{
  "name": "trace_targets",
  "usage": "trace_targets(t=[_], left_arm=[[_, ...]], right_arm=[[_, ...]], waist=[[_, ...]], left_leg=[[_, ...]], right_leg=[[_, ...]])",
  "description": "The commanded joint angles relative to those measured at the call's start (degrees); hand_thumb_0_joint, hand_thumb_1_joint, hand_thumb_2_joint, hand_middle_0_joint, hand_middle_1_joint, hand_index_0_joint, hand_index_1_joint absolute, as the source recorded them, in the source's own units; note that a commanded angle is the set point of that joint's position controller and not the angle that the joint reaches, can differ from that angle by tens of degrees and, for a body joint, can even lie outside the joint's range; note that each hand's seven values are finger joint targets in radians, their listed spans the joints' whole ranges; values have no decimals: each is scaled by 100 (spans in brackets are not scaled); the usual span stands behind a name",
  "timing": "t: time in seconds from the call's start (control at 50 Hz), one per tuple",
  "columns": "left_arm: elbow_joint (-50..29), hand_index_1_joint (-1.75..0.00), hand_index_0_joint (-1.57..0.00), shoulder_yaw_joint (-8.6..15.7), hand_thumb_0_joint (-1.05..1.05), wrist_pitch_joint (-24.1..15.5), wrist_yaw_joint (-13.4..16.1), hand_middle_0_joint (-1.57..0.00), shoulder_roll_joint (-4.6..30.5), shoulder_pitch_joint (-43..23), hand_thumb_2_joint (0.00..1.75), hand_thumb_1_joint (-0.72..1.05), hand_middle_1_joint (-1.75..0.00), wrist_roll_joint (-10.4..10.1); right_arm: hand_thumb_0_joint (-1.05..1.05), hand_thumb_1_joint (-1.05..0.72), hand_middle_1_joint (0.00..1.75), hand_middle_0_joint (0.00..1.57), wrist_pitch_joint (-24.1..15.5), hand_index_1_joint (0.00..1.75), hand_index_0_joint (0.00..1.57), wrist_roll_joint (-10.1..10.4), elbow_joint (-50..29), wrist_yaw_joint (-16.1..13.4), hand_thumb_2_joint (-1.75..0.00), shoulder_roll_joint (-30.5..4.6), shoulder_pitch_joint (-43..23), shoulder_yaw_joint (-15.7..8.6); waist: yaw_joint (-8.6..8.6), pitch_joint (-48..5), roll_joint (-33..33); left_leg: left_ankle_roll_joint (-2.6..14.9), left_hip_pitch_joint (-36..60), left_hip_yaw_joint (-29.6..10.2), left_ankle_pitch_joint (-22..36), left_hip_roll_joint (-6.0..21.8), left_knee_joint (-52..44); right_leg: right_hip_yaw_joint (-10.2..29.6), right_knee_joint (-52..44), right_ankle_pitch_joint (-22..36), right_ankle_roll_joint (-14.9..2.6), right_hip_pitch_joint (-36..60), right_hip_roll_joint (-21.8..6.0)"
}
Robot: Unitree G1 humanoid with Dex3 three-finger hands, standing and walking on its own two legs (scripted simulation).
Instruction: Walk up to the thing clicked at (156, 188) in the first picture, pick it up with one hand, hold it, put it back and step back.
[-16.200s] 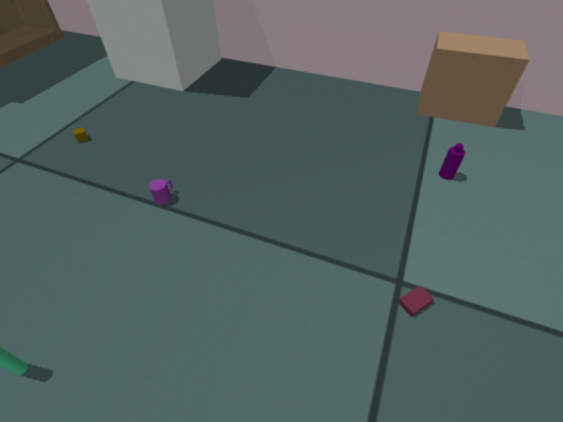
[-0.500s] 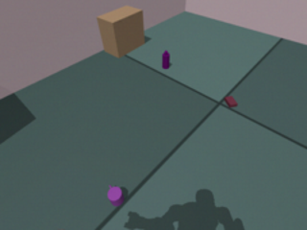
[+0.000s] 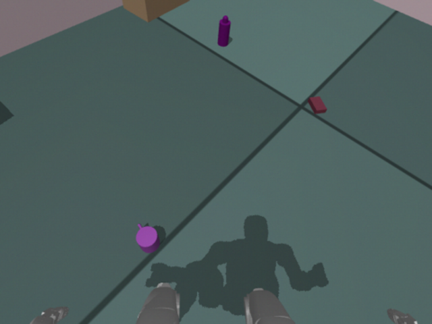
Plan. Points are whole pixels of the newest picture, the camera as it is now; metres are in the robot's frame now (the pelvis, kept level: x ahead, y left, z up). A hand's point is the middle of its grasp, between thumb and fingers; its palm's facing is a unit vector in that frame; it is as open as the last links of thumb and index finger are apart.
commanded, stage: walk up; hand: left
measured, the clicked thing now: (146, 236) +0.44 +0.30 -0.69
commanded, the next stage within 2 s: none
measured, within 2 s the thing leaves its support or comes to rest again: neither
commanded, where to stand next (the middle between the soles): +0.07 -0.04 m, yaw +2 degrees
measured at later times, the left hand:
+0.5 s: hand out of the picture -0.01 +0.30 -0.11, palm faces +0.06 -0.87 -0.50, open 7.3 cm
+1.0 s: hand out of the picture +0.10 +0.22 -0.16, palm faces -0.05 -0.93 -0.37, open 7.3 cm
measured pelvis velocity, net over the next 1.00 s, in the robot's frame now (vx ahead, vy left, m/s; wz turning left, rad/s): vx -0.02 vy -0.04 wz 0.01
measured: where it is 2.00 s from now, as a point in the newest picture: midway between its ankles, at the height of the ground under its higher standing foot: outside the picture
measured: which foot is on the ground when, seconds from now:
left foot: down 0.00-0.12, up 0.14-0.48, down 0.50-0.96, up 0.98-1.00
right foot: up 0.00-0.08, down 0.10-0.52, up 0.54-0.92, down 0.94-1.00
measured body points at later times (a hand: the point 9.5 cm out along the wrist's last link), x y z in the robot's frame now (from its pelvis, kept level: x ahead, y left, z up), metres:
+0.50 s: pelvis -0.02 -0.01 +0.01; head +0.00 -0.02 +0.45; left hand -0.01 +0.35 -0.08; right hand +0.06 -0.33 -0.12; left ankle +0.00 +0.13 -0.70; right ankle -0.03 -0.19 -0.70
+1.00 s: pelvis -0.02 -0.04 -0.01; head +0.06 -0.03 +0.43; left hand +0.10 +0.27 -0.13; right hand +0.09 -0.39 -0.11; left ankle +0.00 +0.12 -0.69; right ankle +0.04 -0.18 -0.71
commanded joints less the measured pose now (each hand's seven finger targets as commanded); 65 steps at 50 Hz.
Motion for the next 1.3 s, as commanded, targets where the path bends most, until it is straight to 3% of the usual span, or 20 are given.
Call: trace_targets(t=[0.0,0.06,0.1,0.12,0.18,0.24,0.3,0.4,0.46,0.48,0.52,0.66,0.9,0.92,0.96,1.04,1.14,1.2,1.26,1.28], left_arm=[[-350,-30,-20,361,0,-124,16,-20,886,684,90,90,-30,-42],[-39,-30,-20,526,0,-178,-24,-20,914,1433,90,90,-30,34],[-567,-30,-20,693,0,-252,-11,-20,1882,555,90,90,-30,194],[-749,-30,-20,645,0,-289,41,-20,2111,-41,90,90,-30,192],[-542,-30,-20,438,0,-497,282,-20,1304,-561,90,90,-30,128],[-165,-30,-20,606,0,-903,437,-20,1677,961,90,90,-30,115],[-196,-30,-20,596,0,-1087,478,-20,1556,1284,90,90,-30,56],[-439,-30,-20,510,0,-1147,274,-20,1584,793,90,90,-30,77],[-581,-30,-20,348,0,-1022,145,-20,1269,48,90,90,-30,148],[-552,-30,-20,174,0,-914,165,-20,755,232,90,90,-30,134],[-711,-30,-20,76,0,-849,260,-20,816,16,90,90,-30,-17],[-396,-30,-20,389,0,-297,95,-20,1110,606,90,90,-30,72],[13,-30,-20,209,0,-629,354,-20,912,346,90,90,-30,-118],[-11,-30,-20,294,0,-694,356,-20,1236,309,90,90,-30,-6],[-331,-30,-20,396,0,-692,373,-20,1889,118,90,90,-30,13],[-168,-30,-20,273,0,-820,569,-20,1300,-205,90,90,-30,-5],[-108,-30,-20,442,0,-1035,545,-20,1511,477,90,90,-30,120],[-111,-30,-20,487,0,-1026,483,-20,1617,446,90,90,-30,128],[-219,-30,-20,215,0,-859,393,-20,922,-352,90,90,-30,124],[-341,-30,-20,22,0,-831,396,-20,359,-308,90,90,-30,45]], right_arm=[[0,-90,30,20,24,30,20,-43,-608,-54,-90,-1895,-1,-517],[0,-90,30,20,179,30,20,-45,-709,6,-90,-1723,-261,-417],[0,-90,30,20,242,30,20,125,-806,-113,-90,-1040,-128,-255],[0,-90,30,20,235,30,20,98,-713,-205,-90,-1366,-326,-373],[0,-90,30,20,187,30,20,249,-268,28,-90,-1263,358,-285],[0,-90,30,20,275,30,20,-174,-480,441,-90,-1484,368,-433],[0,-90,30,20,197,30,20,-238,-717,629,-90,-1475,-231,-423],[0,-90,30,20,23,30,20,-54,-570,821,-90,-1237,344,-405],[0,-90,30,20,-105,30,20,28,44,725,-90,-1279,1914,-576],[0,-90,30,20,-184,30,20,3,231,572,-90,-1389,2347,-634],[0,-90,30,20,-306,30,20,13,-203,397,-90,-2482,2005,-720],[0,-90,30,20,-360,30,20,105,-218,-185,-90,-1907,1266,-496],[0,-90,30,20,286,30,20,168,-519,172,-90,-1415,220,-221],[0,-90,30,20,294,30,20,210,-473,183,-90,-1178,537,-133],[0,-90,30,20,322,30,20,234,-568,0,-90,-1050,213,-144],[0,-90,30,20,350,30,20,191,-250,142,-90,-1245,471,-242],[0,-90,30,20,315,30,20,-158,-314,513,-90,-1390,302,-361],[0,-90,30,20,260,30,20,-170,-226,682,-90,-1312,485,-375],[0,-90,30,20,112,30,20,-103,364,620,-90,-1157,1875,-461],[0,-90,30,20,27,30,20,-208,326,542,-90,-1554,1938,-500]], waist=[[-21,-1793,1993],[369,-1867,1395],[295,-1176,-1520],[195,-988,-1270],[-288,-1177,-358],[215,-1608,-244],[507,-769,-289],[99,-637,-1037],[-788,-1236,-395],[-931,-1284,662],[-833,-983,1363],[-33,-452,692],[14,-1738,1633],[-9,-1926,680],[199,-2119,-913],[-178,-1879,-166],[176,-1400,-720],[58,-1131,-905],[-841,-1311,40],[-869,-1083,1640]], left_leg=[[1376,524,-1104,1967,1322,-936],[921,-425,-813,437,849,38],[177,-1505,-495,-2645,-1139,2368],[213,-911,-1188,-2547,-1036,3142],[179,-678,-1211,-1368,-968,3230],[143,-1963,-1143,-1060,-663,2895],[104,-2596,-1444,-1192,-520,2246],[140,-502,-416,-1608,-587,529],[198,2488,222,-618,-976,-789],[131,3291,-93,-566,-956,-1215],[1404,1985,-5129,-1829,1909,-2841],[1406,987,-1920,4056,1238,-1242],[891,1098,-543,2546,192,707],[643,277,-544,1276,-1,1415],[288,-490,-1196,-2855,-922,3203],[141,-515,-1369,-1565,-726,3228],[125,-1119,-809,-1817,-513,1782],[263,-219,-497,-2252,-597,723],[359,2659,-274,-1005,-841,-1099],[550,2398,-2534,-2938,190,-2493]], right_leg=[[-622,-1286,99,-58,955,-321],[-866,-2997,827,-219,2041,-153],[2315,-4858,1024,-1411,642,-1915],[2908,-5245,935,-1894,-236,-2310],[1032,-3989,1405,-1328,438,-1476],[2023,-4513,-1825,-1417,2851,-1772],[2299,-4754,-1463,-1564,3134,-2078],[659,-4876,-280,-1383,1652,-1605],[-443,-3420,-403,-949,-73,-960],[-985,-1872,-316,-740,-825,-556],[-143,-260,-377,-427,-1647,-22],[173,637,407,-107,-696,-177],[-1218,-3878,2019,-36,1629,296],[-385,-3808,3740,-184,2377,-260],[2625,-3876,5840,-2032,1949,-2381],[1368,-3623,2811,-1482,1756,-1533],[2001,-4573,-1542,-1543,2034,-1556],[1503,-4684,-1303,-1467,1063,-1528],[-38,-3053,-1344,-753,-1115,-639],[-569,-1245,-905,-432,-1836,185]])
